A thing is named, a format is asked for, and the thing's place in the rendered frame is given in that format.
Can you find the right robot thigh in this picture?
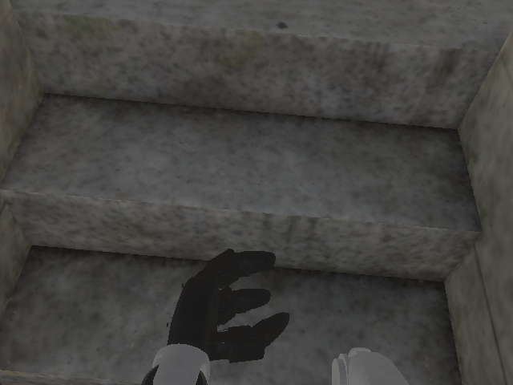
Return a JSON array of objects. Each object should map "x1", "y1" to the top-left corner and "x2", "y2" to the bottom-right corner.
[{"x1": 332, "y1": 351, "x2": 409, "y2": 385}]

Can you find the robot right shin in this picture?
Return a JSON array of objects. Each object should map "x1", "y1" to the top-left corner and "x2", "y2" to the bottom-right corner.
[{"x1": 348, "y1": 347, "x2": 371, "y2": 357}]

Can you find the robot left hand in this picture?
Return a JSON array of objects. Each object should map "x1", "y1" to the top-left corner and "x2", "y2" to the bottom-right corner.
[{"x1": 167, "y1": 249, "x2": 290, "y2": 363}]

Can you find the left robot forearm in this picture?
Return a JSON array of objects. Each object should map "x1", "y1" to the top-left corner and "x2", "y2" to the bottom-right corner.
[{"x1": 141, "y1": 343, "x2": 210, "y2": 385}]

